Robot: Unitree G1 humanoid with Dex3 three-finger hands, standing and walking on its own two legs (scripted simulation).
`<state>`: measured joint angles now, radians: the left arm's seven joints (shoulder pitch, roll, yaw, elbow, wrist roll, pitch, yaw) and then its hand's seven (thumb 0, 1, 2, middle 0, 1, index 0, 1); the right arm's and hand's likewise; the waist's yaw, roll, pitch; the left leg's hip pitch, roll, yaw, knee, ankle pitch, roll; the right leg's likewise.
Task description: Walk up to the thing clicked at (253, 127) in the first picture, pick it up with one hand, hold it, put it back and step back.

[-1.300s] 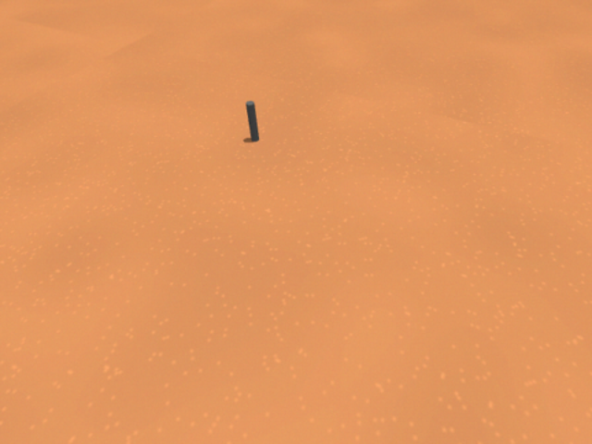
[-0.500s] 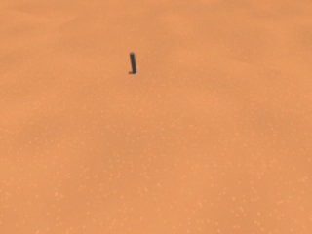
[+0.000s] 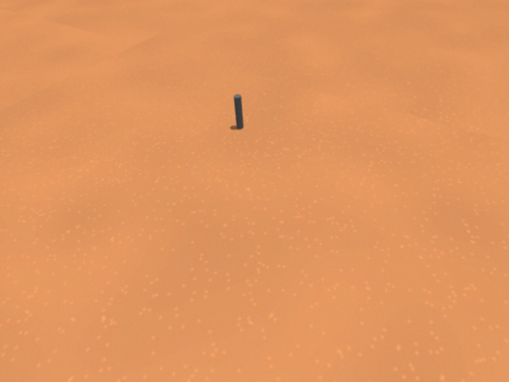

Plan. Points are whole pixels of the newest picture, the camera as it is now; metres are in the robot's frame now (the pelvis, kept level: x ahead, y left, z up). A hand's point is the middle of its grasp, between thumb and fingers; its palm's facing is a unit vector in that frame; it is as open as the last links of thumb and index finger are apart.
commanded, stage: walk up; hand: left
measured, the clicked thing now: (238, 112) +1.83 +0.18 -0.66
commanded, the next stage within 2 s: none
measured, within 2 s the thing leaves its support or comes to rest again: neither
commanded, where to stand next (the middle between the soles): +1.48 -0.03 m, yaw -1 degrees
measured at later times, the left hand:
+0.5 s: hand (110, 303) +0.31 +0.34 -0.14, palm faces -0.11 -0.94 -0.32, open 7.4 cm
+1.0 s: hand (166, 210) +0.55 +0.27 -0.13, palm faces -0.04 -0.93 -0.35, open 7.4 cm
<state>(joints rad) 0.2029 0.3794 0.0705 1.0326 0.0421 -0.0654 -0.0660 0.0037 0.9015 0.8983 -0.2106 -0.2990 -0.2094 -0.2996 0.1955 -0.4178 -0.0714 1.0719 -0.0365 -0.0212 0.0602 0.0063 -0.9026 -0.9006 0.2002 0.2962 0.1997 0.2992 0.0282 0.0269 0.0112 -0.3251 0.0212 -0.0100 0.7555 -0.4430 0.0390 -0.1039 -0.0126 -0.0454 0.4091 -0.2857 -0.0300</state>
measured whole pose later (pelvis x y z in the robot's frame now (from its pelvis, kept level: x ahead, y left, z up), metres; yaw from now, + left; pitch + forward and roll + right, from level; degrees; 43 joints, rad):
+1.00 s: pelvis +0.49 +0.01 +0.00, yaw -2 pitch -2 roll -1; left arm 0.29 0.38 0.05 0.90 0.01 -0.09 -0.07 0.00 0.90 0.90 -0.21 -0.30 -0.21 -0.30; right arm 0.23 -0.44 -0.08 0.87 -0.01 -0.06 0.08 0.00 -0.91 -0.90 0.20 0.30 0.20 0.30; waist 0.02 0.06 0.06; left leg -0.56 0.11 -0.01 0.84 -0.19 0.00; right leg -0.09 0.00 -0.09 0.40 -0.28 -0.02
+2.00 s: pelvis +0.94 -0.04 +0.00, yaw +0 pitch -3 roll -1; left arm 0.33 0.38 0.06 0.87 0.02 -0.09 -0.05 0.01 0.90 0.90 -0.21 -0.30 -0.21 -0.30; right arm 0.27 -0.44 -0.07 0.90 -0.02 -0.03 0.07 0.00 -0.91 -0.90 0.20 0.30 0.20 0.30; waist 0.03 0.06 0.08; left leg -0.52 0.06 -0.05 0.76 -0.18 0.00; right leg -0.09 0.01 -0.13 0.39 -0.26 -0.04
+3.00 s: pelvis +1.28 -0.05 +0.00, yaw +0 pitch -3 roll +0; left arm 0.32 0.37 0.04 0.85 0.01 -0.08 -0.04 0.00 0.90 0.90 -0.21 -0.30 -0.21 -0.30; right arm 0.31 -0.44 -0.07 0.90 -0.02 -0.02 0.06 0.00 -0.90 -0.90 0.20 0.30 0.20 0.30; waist 0.01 0.07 0.07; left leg -0.50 0.08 -0.03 0.86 -0.24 -0.01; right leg -0.16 -0.01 -0.08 0.43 -0.22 -0.03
